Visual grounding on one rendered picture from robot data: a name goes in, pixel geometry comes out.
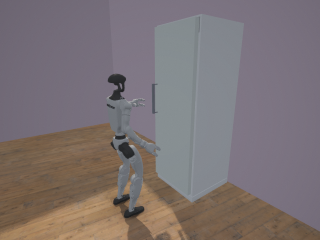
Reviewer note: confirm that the robot left hand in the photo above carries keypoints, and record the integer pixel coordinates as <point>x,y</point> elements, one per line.
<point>135,102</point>

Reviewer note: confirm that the right robot forearm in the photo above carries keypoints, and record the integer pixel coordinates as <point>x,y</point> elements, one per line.
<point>136,139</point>

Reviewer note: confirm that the right robot upper arm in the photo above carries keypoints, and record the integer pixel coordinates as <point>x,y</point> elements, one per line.
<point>126,108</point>

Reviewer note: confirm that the humanoid robot torso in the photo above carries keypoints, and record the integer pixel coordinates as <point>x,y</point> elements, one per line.
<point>115,120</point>

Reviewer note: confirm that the left robot thigh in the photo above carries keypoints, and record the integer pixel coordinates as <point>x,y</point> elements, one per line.
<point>125,168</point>

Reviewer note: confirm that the robot right hand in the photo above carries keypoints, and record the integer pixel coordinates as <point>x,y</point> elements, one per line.
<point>151,147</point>

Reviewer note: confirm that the handle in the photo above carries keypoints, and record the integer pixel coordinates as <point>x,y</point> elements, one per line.
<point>153,98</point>

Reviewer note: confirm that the fridge door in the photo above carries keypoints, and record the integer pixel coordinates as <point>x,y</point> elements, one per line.
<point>176,57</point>

